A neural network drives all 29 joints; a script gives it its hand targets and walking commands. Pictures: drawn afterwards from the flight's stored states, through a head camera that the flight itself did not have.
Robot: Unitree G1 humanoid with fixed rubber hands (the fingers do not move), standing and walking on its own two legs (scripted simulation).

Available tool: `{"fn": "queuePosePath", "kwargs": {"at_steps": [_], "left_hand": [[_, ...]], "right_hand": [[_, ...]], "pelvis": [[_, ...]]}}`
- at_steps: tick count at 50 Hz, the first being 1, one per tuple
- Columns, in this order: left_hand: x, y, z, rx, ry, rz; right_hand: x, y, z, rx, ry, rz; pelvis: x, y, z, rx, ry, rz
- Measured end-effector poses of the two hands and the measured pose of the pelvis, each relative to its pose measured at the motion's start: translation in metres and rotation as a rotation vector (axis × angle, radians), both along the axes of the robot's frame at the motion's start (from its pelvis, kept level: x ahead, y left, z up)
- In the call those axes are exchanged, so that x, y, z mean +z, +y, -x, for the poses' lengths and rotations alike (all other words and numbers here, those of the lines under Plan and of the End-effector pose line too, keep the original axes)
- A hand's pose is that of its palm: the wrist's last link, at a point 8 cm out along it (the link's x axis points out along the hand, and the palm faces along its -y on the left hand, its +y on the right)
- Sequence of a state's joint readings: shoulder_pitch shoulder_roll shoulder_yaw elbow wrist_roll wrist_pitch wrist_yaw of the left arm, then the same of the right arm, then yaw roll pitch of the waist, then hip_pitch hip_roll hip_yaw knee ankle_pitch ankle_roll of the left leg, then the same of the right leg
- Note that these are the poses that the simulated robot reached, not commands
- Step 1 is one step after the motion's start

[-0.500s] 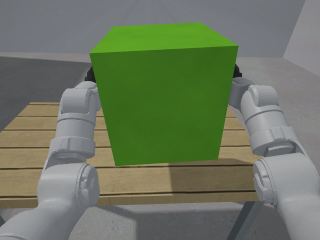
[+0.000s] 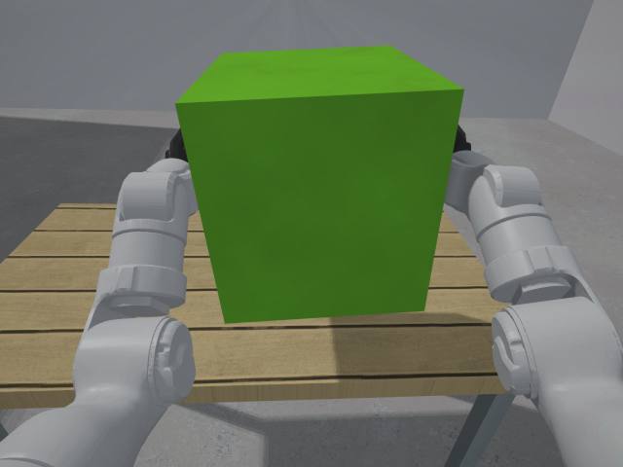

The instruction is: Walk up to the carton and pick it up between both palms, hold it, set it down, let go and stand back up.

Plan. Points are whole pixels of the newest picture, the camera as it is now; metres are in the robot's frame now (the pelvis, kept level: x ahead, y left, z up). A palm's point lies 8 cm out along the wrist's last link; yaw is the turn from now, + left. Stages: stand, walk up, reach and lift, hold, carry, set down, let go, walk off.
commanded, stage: hold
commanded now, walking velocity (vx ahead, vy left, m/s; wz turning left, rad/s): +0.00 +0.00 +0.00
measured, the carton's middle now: (315, 171) +0.40 +0.00 +0.27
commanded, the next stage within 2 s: none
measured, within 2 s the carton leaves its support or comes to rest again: neither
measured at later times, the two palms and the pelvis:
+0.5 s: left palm (180, 177) +0.37 +0.17 +0.27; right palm (450, 169) +0.37 -0.16 +0.29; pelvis +0.00 +0.00 +0.00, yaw +0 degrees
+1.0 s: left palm (179, 175) +0.37 +0.17 +0.27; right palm (451, 165) +0.37 -0.16 +0.30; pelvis +0.00 +0.00 +0.00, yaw +0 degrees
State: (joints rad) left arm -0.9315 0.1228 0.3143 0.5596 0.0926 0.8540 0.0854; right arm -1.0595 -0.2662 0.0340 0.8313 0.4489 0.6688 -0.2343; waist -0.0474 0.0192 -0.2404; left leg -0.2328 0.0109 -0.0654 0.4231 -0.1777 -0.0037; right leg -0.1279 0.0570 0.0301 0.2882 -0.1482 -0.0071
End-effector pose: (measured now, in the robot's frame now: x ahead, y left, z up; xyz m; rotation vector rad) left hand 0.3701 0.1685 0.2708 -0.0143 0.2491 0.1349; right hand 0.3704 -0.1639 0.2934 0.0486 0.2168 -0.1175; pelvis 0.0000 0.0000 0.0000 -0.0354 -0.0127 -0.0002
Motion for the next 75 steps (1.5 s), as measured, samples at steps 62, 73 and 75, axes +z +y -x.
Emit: {"fn": "queuePosePath", "kwargs": {"at_steps": [62, 73, 75], "left_hand": [[0.005, -0.001, -0.003, -0.002, -0.009, -0.003], [0.001, 0.001, -0.002, 0.005, -0.002, -0.005], [0.001, 0.002, -0.002, 0.006, -0.006, -0.003]], "right_hand": [[0.007, -0.001, -0.002, 0.002, -0.004, 0.012], [-0.002, 0.001, -0.003, 0.011, 0.004, 0.026], [-0.002, 0.002, -0.003, 0.012, 0.001, 0.028]], "pelvis": [[0.0, 0.0, 0.0, -0.001, 0.007, 0.0], [0.0, -0.001, 0.001, 0.002, 0.003, 0.0], [0.0, -0.001, 0.001, 0.003, 0.003, 0.001]]}}
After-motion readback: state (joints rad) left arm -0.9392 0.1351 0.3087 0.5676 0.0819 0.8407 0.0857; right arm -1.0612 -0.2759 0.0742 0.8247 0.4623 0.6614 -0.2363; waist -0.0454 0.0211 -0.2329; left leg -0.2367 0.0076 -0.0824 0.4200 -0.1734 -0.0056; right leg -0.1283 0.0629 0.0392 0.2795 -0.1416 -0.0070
